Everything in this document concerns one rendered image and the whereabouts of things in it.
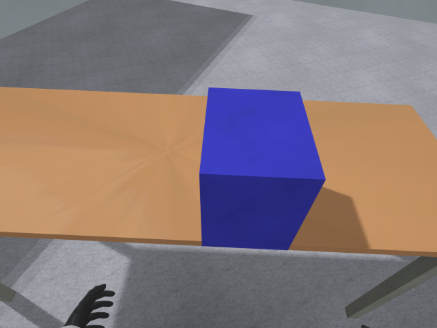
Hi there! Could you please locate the carton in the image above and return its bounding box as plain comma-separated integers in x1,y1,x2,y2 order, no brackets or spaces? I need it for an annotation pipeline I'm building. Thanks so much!
199,87,326,250

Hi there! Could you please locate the robot left hand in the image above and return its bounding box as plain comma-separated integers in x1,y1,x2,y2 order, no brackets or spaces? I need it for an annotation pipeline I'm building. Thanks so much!
64,284,115,328

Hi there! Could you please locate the table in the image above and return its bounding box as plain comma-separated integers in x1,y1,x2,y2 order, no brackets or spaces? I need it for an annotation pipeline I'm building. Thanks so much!
0,87,437,318

